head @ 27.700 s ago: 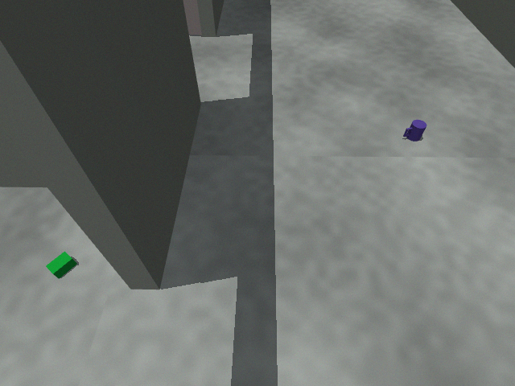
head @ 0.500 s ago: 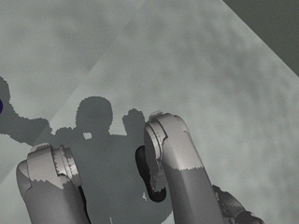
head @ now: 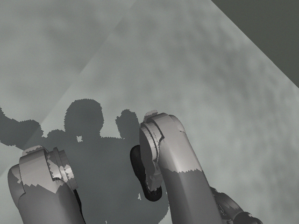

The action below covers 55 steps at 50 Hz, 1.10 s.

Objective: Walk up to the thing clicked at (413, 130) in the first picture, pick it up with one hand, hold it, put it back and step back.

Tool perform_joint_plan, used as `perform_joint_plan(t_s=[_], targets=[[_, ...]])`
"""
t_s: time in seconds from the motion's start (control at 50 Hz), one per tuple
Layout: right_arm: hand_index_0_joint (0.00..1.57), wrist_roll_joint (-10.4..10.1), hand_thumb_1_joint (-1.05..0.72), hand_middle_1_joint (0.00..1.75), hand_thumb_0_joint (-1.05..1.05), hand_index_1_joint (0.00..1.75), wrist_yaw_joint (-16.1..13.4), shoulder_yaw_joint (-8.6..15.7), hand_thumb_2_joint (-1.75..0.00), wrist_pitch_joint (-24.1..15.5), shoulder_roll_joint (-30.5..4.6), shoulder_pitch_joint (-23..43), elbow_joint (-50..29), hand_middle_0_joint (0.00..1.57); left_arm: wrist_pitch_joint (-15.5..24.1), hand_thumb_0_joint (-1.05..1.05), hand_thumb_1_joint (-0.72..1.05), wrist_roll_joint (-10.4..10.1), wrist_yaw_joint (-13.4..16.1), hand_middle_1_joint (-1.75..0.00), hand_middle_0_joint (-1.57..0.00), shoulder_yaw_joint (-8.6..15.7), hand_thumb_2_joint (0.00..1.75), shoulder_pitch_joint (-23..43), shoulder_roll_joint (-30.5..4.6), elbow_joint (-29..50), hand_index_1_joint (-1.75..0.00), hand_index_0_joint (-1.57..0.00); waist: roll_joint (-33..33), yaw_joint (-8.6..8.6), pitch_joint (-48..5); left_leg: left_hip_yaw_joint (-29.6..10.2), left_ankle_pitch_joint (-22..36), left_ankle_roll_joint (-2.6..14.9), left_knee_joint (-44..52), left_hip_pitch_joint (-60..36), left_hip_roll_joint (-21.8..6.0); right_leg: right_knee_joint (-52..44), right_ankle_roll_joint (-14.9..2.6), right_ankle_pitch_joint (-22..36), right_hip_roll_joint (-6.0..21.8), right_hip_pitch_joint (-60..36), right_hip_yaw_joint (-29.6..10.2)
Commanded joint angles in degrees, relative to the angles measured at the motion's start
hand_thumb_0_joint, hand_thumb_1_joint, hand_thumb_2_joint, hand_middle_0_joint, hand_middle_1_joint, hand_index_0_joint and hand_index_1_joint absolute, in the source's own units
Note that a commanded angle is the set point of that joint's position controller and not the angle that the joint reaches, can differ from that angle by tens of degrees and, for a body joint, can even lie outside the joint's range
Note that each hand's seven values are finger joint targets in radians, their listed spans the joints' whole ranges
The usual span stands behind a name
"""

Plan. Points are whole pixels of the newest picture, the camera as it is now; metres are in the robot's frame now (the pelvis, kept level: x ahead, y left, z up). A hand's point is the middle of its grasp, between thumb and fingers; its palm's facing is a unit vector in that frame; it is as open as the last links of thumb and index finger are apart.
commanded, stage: open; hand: left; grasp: from above
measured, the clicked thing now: out of the picture +0.42 +0.35 -0.25
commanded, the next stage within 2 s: withdraw in 0.50 s
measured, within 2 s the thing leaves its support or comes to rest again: neither
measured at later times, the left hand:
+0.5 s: hand out of the picture +0.44 +0.33 -0.21, palm faces -0.46 -0.14 -0.88, open 13.6 cm
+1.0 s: hand out of the picture +0.46 +0.37 -0.11, palm faces -0.28 -0.05 -0.96, open 14.2 cm
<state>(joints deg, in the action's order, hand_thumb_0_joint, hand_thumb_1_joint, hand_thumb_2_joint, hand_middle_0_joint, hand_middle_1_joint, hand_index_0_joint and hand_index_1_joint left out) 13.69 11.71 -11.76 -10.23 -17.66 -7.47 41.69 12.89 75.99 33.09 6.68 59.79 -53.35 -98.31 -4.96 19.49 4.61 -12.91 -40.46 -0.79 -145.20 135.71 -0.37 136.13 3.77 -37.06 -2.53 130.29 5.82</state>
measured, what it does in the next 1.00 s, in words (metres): stands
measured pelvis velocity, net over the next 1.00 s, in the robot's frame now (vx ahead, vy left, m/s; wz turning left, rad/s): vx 0.01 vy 0.00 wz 0.05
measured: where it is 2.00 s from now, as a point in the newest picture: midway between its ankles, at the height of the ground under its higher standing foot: (114, 201)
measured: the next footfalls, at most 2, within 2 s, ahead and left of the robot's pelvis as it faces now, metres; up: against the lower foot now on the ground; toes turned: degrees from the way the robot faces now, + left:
none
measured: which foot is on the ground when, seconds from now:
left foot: down 0.00-1.00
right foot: down 0.00-1.00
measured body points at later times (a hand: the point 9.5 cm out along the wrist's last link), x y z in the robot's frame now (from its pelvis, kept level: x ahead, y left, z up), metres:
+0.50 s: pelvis +0.00 +0.00 +0.01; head +0.27 +0.11 +0.35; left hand +0.46 +0.33 -0.16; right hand +0.07 -0.26 -0.07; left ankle +0.06 +0.13 -0.27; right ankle +0.12 -0.13 -0.27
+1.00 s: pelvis +0.01 +0.00 +0.03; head +0.23 +0.09 +0.41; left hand +0.47 +0.36 -0.06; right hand +0.08 -0.26 -0.07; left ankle +0.06 +0.13 -0.27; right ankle +0.12 -0.13 -0.27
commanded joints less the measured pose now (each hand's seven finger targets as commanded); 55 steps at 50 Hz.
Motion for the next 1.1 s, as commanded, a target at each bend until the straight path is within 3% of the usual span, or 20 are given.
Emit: perform_joint_plan(t_s=[0.0,0.02,0.06,0.1,0.28,0.42,0.48,0.5,0.52,0.56,0.6,0.64,0.7,0.78,0.8,0.84,0.86,0.92,1.0,1.08], targets=[[0.2,-0.93,-0.89,0.3,0.0,0.3,-0.17,5.38,-0.9,-0.27,-17.79,-10.11,0.28,0.2,-0.83,0.0,-0.45,-2.57,1.88,-1.12,-0.1,0.86,1.05,16.22,-13.68,8.39,-1.1,-0.12,27.47,0.71,-37.63,6.49,10.34,1.32,16.05,-29.37,-0.75,-10.99,-5.1,12.05,-1.47,-18.09,7.54],[0.2,-0.67,-0.89,0.3,0.0,0.3,0.07,5.15,-0.9,-0.46,-17.72,-10.61,0.23,0.2,-1.05,0.0,-0.45,-2.75,1.31,-1.12,-0.09,0.05,1.03,16.44,-12.11,7.01,-1.1,-0.11,26.67,2.1,-35.86,6.65,10.01,1.47,15.46,-28.16,-0.64,-10.88,-4.98,11.93,-1.33,-17.94,7.68],[0.2,-0.77,-0.89,0.3,0.0,0.3,0.09,5.28,-0.9,-0.32,-17.96,-10.93,0.04,0.2,-1.06,0.0,-0.47,-3.11,0.85,-1.12,-0.09,1.07,1.05,15.37,-13.76,9.64,-1.1,-0.1,27.62,0.6,-37.73,6.79,11.37,1.34,16.31,-29.04,-0.45,-11.09,-5.1,12.62,-1.32,-19.49,7.54],[0.2,-0.72,-0.89,0.3,0.0,0.3,0.39,5.16,-0.9,-0.49,-17.87,-11.13,0.23,0.2,-1.23,0.0,-0.48,-3.38,-0.31,-1.1,-0.08,-0.13,1.0,15.91,-11.79,8.75,-1.08,-0.1,26.97,1.7,-36.32,6.48,11.65,1.16,15.66,-29.85,-0.65,-10.68,-5.12,12.79,-1.23,-18.2,7.77],[0.2,-1.36,-0.89,0.3,0.0,0.3,0.36,5.34,-0.9,1.05,-17.51,-11.01,-0.41,0.2,-0.15,0.0,-0.49,-4.55,-1.71,-1.11,-0.08,0.99,1.05,13.03,-12.63,11.84,-1.1,-0.09,27.11,0.1,-39.75,6.8,14.02,1.31,15.76,-29.95,-0.54,-11.57,-5.25,14.65,-1.48,-21.81,7.31],[0.2,-1.47,-0.89,0.3,0.0,0.3,0.34,5.17,-0.9,1.74,-17.35,-11.06,-0.82,0.2,0.39,0.0,-0.49,-3.73,-2.04,-1.09,-0.07,0.5,1.02,13.53,-11.97,10.57,-1.07,-0.08,25.07,1.19,-37.51,6.69,13.04,1.53,15.84,-28.62,-0.49,-11.76,-5.21,13.91,-1.5,-21.15,7.26],[0.2,-1.62,-0.89,0.3,0.0,0.3,0.0,5.28,-0.9,2.0,-17.39,-10.61,-0.93,0.2,0.76,0.0,-0.49,-3.71,-1.78,-1.09,-0.07,0.74,1.01,13.47,-12.48,10.49,-1.07,-0.08,25.83,0.4,-37.18,6.7,11.47,1.33,16.57,-28.84,-0.43,-12.05,-5.43,12.04,-1.44,-20.11,7.43],[0.2,-1.31,-0.89,0.3,0.0,0.3,0.03,5.24,-0.9,1.8,-17.34,-10.61,-0.88,0.2,0.87,0.0,-0.49,-3.41,-1.96,-1.08,-0.07,-0.19,1.02,13.88,-11.16,9.97,-1.07,-0.08,25.27,1.6,-35.74,6.84,10.75,1.47,15.97,-28.36,-0.52,-12.17,-5.27,11.68,-1.51,-19.7,7.34],[0.2,-1.32,-0.89,0.3,0.0,0.3,-0.15,5.26,-0.9,1.94,-17.25,-10.44,-0.67,0.2,1.08,0.0,-0.5,-3.18,-1.66,-1.07,-0.07,0.35,1.01,14.45,-12.25,12.22,-1.06,-0.08,25.9,0.42,-38.23,6.83,11.36,1.43,16.36,-29.71,-0.52,-12.36,-5.16,12.33,-1.63,-20.8,7.15],[0.2,-1.29,-0.89,0.3,0.0,0.3,-0.14,5.26,-0.9,1.83,-17.53,-11.0,-0.96,0.2,0.99,0.0,-0.47,-2.86,-1.64,-1.09,-0.07,0.17,1.03,14.92,-12.14,10.52,-1.08,-0.09,25.57,1.58,-37.39,6.78,11.81,1.4,15.72,-29.31,-0.48,-11.82,-5.16,12.72,-1.44,-20.2,7.38],[0.2,-1.24,-0.91,0.3,0.0,0.3,-0.3,5.13,-0.9,1.92,-17.43,-10.54,-0.88,0.2,0.98,0.0,-0.53,-2.75,-1.31,-1.05,-0.06,0.54,0.98,13.9,-12.7,9.62,-1.04,-0.08,25.93,0.66,-37.33,6.71,11.67,1.37,16.32,-29.21,-0.5,-11.86,-5.22,12.52,-1.43,-20.2,7.43],[0.2,-1.21,-0.91,0.3,0.0,0.3,-0.42,5.0,-0.9,1.89,-17.55,-10.6,-1.14,0.2,1.21,0.0,-0.53,-2.63,-1.07,-1.05,-0.06,0.39,0.99,15.83,-12.99,11.05,-1.03,-0.08,26.65,1.25,-37.92,6.6,11.48,1.35,16.35,-29.73,-0.52,-11.9,-5.22,12.41,-1.46,-20.03,7.53],[0.2,-1.53,-0.91,0.3,0.0,0.3,-0.5,5.35,-0.9,1.86,-17.35,-10.62,-1.38,0.2,0.75,0.0,-0.54,-2.39,-0.35,-1.05,-0.06,2.44,0.99,15.19,-15.93,15.16,-1.04,-0.07,29.8,-1.09,-40.69,7.24,12.21,1.09,16.79,-31.07,-0.45,-11.4,-5.55,12.78,-1.29,-20.61,6.93],[0.2,-2.17,-0.91,0.3,0.0,0.3,-0.38,7.59,-0.9,2.25,-16.95,-10.62,-1.93,0.2,-0.85,0.0,-0.55,-2.57,-1.34,-1.03,-0.06,4.22,1.0,12.87,-15.57,23.38,-1.03,-0.07,35.83,-3.49,-46.81,7.69,15.26,0.14,18.55,-36.87,-0.28,-10.27,-6.23,14.49,-0.71,-19.38,6.71],[0.2,-2.83,-0.91,0.3,0.0,0.3,-0.33,8.47,-0.9,2.67,-16.7,-10.47,-2.13,0.2,-1.47,0.0,-0.55,-3.42,-1.71,-1.03,-0.07,5.2,1.0,13.38,-16.13,28.17,-1.03,-0.07,37.17,-4.89,-49.97,7.87,15.7,0.1,19.49,-38.02,-0.19,-10.35,-6.31,14.89,-0.54,-19.68,6.28],[0.2,-3.97,-0.91,0.3,0.0,0.3,-0.19,10.44,-0.9,3.34,-16.75,-10.41,-2.85,0.2,-3.11,0.0,-0.55,-4.95,-3.05,-1.02,-0.07,6.3,1.0,10.41,-15.88,32.57,-1.02,-0.07,36.83,-6.4,-51.7,8.73,15.88,0.27,20.36,-38.55,-0.03,-11.42,-6.45,15.09,-0.19,-19.72,5.41],[0.2,-4.62,-0.91,0.3,0.0,0.3,-0.2,11.02,-0.9,3.88,-15.98,-10.38,-3.16,0.2,-3.84,0.0,-0.56,-5.64,-3.92,-1.02,-0.07,6.04,1.0,9.86,-15.4,36.97,-1.02,-0.07,37.74,-7.73,-55.8,9.51,16.52,0.46,21.31,-40.16,-0.05,-12.37,-6.31,15.78,-0.3,-22.17,4.54],[0.2,-6.9,-0.91,0.3,0.0,0.3,-0.81,13.52,-0.91,5.81,-15.22,-12.47,-2.72,0.2,-6.85,0.0,-0.55,-7.7,-7.89,-1.0,-0.07,5.94,1.0,10.25,-14.74,42.2,-1.01,-0.07,34.42,-8.2,-56.62,10.65,15.35,1.11,24.41,-40.49,0.14,-16.5,-6.08,15.17,0.09,-24.37,2.76],[0.2,-8.21,-0.91,0.3,0.0,0.3,-2.05,14.25,-0.91,8.37,-12.96,-14.03,-1.64,0.2,-8.64,0.0,-0.57,-11.01,-17.09,-1.01,-0.07,-1.09,1.02,8.94,-4.98,34.26,-1.03,-0.06,22.34,-5.0,-45.04,10.03,9.21,2.66,26.7,-32.14,0.48,-21.62,-5.79,9.29,-0.36,-23.78,2.05],[0.2,-9.56,-0.91,0.3,0.0,0.3,-4.49,14.15,-0.9,9.92,-13.6,-14.02,-3.14,0.2,-7.81,0.0,-0.55,-13.65,-27.23,-1.03,-0.07,-7.12,1.02,4.72,1.65,31.57,-1.03,-0.07,13.09,-4.7,-36.6,9.26,5.48,3.13,29.4,-28.95,0.8,-25.87,-6.32,4.89,0.1,-24.29,1.58]])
